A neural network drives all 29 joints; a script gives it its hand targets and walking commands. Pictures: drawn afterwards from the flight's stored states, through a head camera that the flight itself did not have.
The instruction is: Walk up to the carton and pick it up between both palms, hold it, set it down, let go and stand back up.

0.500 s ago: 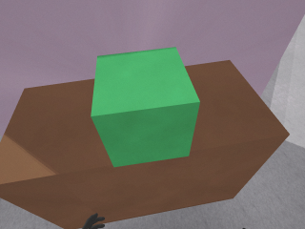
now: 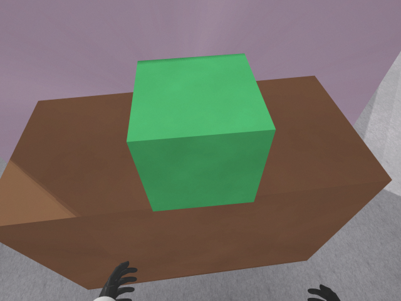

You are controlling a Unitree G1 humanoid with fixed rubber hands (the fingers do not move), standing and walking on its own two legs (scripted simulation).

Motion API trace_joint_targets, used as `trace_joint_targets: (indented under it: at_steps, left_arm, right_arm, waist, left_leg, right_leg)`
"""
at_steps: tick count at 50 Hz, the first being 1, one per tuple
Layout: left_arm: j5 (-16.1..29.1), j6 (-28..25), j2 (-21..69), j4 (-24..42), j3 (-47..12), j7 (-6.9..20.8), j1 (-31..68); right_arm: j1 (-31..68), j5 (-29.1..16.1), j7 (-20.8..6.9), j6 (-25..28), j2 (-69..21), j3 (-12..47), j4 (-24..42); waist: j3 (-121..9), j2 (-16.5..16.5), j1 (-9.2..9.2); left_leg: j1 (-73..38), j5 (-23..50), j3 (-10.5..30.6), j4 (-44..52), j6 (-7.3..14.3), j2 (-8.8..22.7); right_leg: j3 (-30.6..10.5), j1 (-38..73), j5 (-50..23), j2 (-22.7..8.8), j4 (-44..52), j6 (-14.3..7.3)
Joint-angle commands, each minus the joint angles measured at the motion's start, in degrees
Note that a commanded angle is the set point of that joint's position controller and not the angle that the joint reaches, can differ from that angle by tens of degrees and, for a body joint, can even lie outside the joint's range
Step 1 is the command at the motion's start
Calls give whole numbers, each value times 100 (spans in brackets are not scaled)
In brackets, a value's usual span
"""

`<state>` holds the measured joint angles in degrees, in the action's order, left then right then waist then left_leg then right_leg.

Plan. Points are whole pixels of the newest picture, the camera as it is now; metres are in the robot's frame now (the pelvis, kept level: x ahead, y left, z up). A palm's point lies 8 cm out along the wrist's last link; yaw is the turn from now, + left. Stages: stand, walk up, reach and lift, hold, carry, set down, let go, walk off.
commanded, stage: reach and lift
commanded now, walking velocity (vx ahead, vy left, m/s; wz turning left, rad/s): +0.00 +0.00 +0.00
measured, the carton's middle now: (197, 134) +0.48 +0.03 +0.06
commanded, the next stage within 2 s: none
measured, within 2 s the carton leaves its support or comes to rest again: neither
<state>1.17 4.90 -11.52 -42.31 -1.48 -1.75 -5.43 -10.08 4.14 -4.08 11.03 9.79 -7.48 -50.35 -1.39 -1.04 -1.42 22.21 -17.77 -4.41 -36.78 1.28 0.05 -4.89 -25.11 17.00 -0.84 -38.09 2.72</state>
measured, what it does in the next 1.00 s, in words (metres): stands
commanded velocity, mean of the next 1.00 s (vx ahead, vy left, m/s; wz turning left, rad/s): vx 0.00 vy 0.00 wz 0.00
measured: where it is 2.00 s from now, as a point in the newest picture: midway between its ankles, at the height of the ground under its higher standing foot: outside the picture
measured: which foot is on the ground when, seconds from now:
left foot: down 0.00-1.00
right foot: down 0.00-1.00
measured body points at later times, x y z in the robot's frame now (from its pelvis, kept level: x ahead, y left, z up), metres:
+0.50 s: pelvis +0.03 -0.02 +0.02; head +0.01 -0.01 +0.47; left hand +0.19 +0.23 -0.04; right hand +0.20 -0.22 -0.05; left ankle +0.00 +0.10 -0.72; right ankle +0.03 -0.14 -0.72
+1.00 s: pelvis +0.04 -0.02 +0.03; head +0.02 +0.00 +0.48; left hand +0.22 +0.24 +0.01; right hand +0.24 -0.21 +0.00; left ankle +0.00 +0.10 -0.72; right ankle +0.03 -0.14 -0.72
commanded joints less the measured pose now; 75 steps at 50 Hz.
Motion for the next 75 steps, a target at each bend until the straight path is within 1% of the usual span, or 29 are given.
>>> trace_joint_targets:
  at_steps: [1,2,3,4,6,7,8,9,10,11,15,18,22,32,40,50,51,54,55,59,61,62,65,67,68,70,72,73,75]
  left_arm:
    - [-84,-44,-478,908,152,37,257]
    - [-125,-65,-458,994,166,71,67]
    - [-185,-29,-415,1028,185,89,-66]
    - [-215,12,-440,1034,205,127,-312]
    - [-149,60,-516,1444,158,148,-257]
    - [-104,27,-601,1638,181,120,-195]
    - [-77,140,-667,1906,409,-9,375]
    - [-45,238,-534,1926,176,-53,72]
    - [-21,255,-618,2104,256,-47,91]
    - [1,266,-662,2166,221,-33,31]
    - [-13,224,-764,2396,329,118,-289]
    - [25,104,-829,2568,401,234,-462]
    - [161,-99,-920,2756,444,318,-604]
    - [587,-649,-1169,3037,476,288,-696]
    - [771,-961,-1223,3111,502,273,-654]
    - [962,-1225,-1217,3361,532,343,-484]
    - [1052,-1239,-1233,3469,431,321,-634]
    - [1097,-1242,-1277,3872,460,320,-689]
    - [1119,-1224,-1303,3848,444,331,-677]
    - [1271,-1202,-1390,4014,482,354,-539]
    - [1322,-1180,-1412,4072,455,357,-387]
    - [1367,-1171,-1415,4149,478,343,-308]
    - [1462,-1110,-1384,3997,455,342,-131]
    - [1442,-997,-1426,3778,525,357,117]
    - [1445,-929,-1435,3802,571,359,204]
    - [1399,-734,-1437,3824,611,348,468]
    - [1394,-574,-1467,3994,676,318,687]
    - [1425,-533,-1494,4151,683,295,825]
    - [1420,-399,-1459,4109,653,275,951]
  right_arm:
    - [204,-232,15,793,585,-90,-65]
    - [163,-352,55,870,496,9,-192]
    - [123,-460,99,911,523,81,-357]
    - [104,-499,137,940,556,122,-367]
    - [350,-482,191,924,525,163,-128]
    - [413,-427,208,899,512,99,206]
    - [1197,-410,167,568,285,204,583]
    - [887,-424,141,415,430,73,710]
    - [782,-434,158,329,401,95,862]
    - [663,-447,178,269,361,96,986]
    - [103,-571,318,141,187,285,1283]
    - [-99,-663,434,155,124,413,1581]
    - [-283,-737,516,205,91,505,2028]
    - [-497,-888,491,358,171,632,3012]
    - [-499,-1172,486,455,309,757,3284]
    - [-350,-1527,587,529,548,809,3557]
    - [-496,-1550,597,498,670,825,3695]
    - [-536,-1663,657,387,791,806,4077]
    - [-560,-1705,675,344,759,818,4143]
    - [-350,-1785,677,165,750,827,4541]
    - [-229,-1831,660,64,768,831,4659]
    - [-208,-1865,667,26,794,818,4698]
    - [31,-1854,675,-112,852,745,4785]
    - [249,-1850,681,-253,846,717,4785]
    - [284,-1849,691,-335,860,715,4713]
    - [519,-1883,705,-546,882,654,4602]
    - [762,-1893,701,-686,966,617,4834]
    - [889,-1874,707,-727,1024,536,4942]
    - [1072,-1910,702,-839,1080,495,4975]
  waist:
    - [-1155,72,7]
    - [-1004,150,53]
    - [-880,251,55]
    - [-583,218,75]
    - [-323,101,80]
    - [-133,-10,56]
    - [-216,490,513]
    - [-172,301,238]
    - [-195,338,324]
    - [-234,278,235]
    - [-234,204,178]
    - [-232,130,187]
    - [-166,77,225]
    - [-140,202,396]
    - [-258,293,485]
    - [-287,313,461]
    - [-326,416,480]
    - [-331,375,441]
    - [-264,337,427]
    - [-263,293,488]
    - [-162,265,440]
    - [-168,270,461]
    - [-219,246,405]
    - [-127,122,379]
    - [-110,157,420]
    - [-51,217,389]
    - [-237,185,413]
    - [-344,193,371]
    - [-340,207,390]
  left_leg:
    - [-486,859,308,580,-187,226]
    - [-694,1031,352,636,-248,210]
    - [-820,1108,369,764,-227,203]
    - [-804,1031,417,962,-272,190]
    - [-935,656,328,1258,-307,135]
    - [-916,577,303,1354,-292,113]
    - [-1123,634,66,1554,-382,109]
    - [-1089,763,46,1643,-394,135]
    - [-989,815,3,1677,-343,83]
    - [-1082,895,-32,1681,-317,63]
    - [-1376,1472,-67,1666,-272,-37]
    - [-1558,1738,-83,1692,-297,-73]
    - [-1593,1761,-124,1782,-331,-64]
    - [-1435,1565,-198,1870,-393,-12]
    - [-1505,1857,-174,1852,-473,-23]
    - [-1617,2269,-99,1868,-586,-33]
    - [-1633,2371,-45,1933,-510,-1]
    - [-1652,2656,24,2022,-500,38]
    - [-1663,2611,9,2027,-472,24]
    - [-1473,2216,8,2156,-420,19]
    - [-1464,1966,40,2228,-418,26]
    - [-1467,1963,38,2210,-408,40]
    - [-1470,1749,103,2223,-409,55]
    - [-1387,1616,83,2230,-357,33]
    - [-1306,1464,97,2263,-366,18]
    - [-1271,1350,101,2348,-352,19]
    - [-1324,1394,119,2374,-357,37]
    - [-1372,1417,118,2356,-350,33]
    - [-1374,1578,173,2304,-376,62]
  right_leg:
    - [337,583,-1189,142,419,-360]
    - [288,728,-1207,172,611,-411]
    - [255,970,-1201,220,795,-451]
    - [271,1235,-1054,246,965,-480]
    - [303,1313,-490,289,1301,-453]
    - [335,1331,-417,293,1368,-401]
    - [508,995,-322,410,1616,-364]
    - [477,1302,-532,455,1592,-363]
    - [429,1468,-619,419,1626,-358]
    - [385,1507,-720,389,1662,-339]
    - [275,1696,-1123,285,1881,-301]
    - [266,1783,-1303,271,2016,-269]
    - [275,1842,-1250,285,2124,-254]
    - [306,1883,-1022,312,2142,-261]
    - [332,2039,-1266,337,2167,-268]
    - [370,2246,-1522,389,2285,-293]
    - [286,2416,-1729,319,2281,-301]
    - [265,2770,-2096,350,2316,-299]
    - [249,2815,-2097,339,2325,-252]
    - [228,2926,-1887,262,2392,-268]
    - [223,2913,-1713,229,2417,-255]
    - [214,2949,-1713,217,2432,-300]
    - [219,2872,-1568,191,2447,-333]
    - [207,2880,-1545,158,2465,-288]
    - [204,2919,-1456,146,2452,-294]
    - [203,2897,-1364,105,2526,-316]
    - [226,2953,-1430,136,2519,-319]
    - [251,2941,-1470,152,2496,-302]
    - [257,2913,-1611,185,2476,-334]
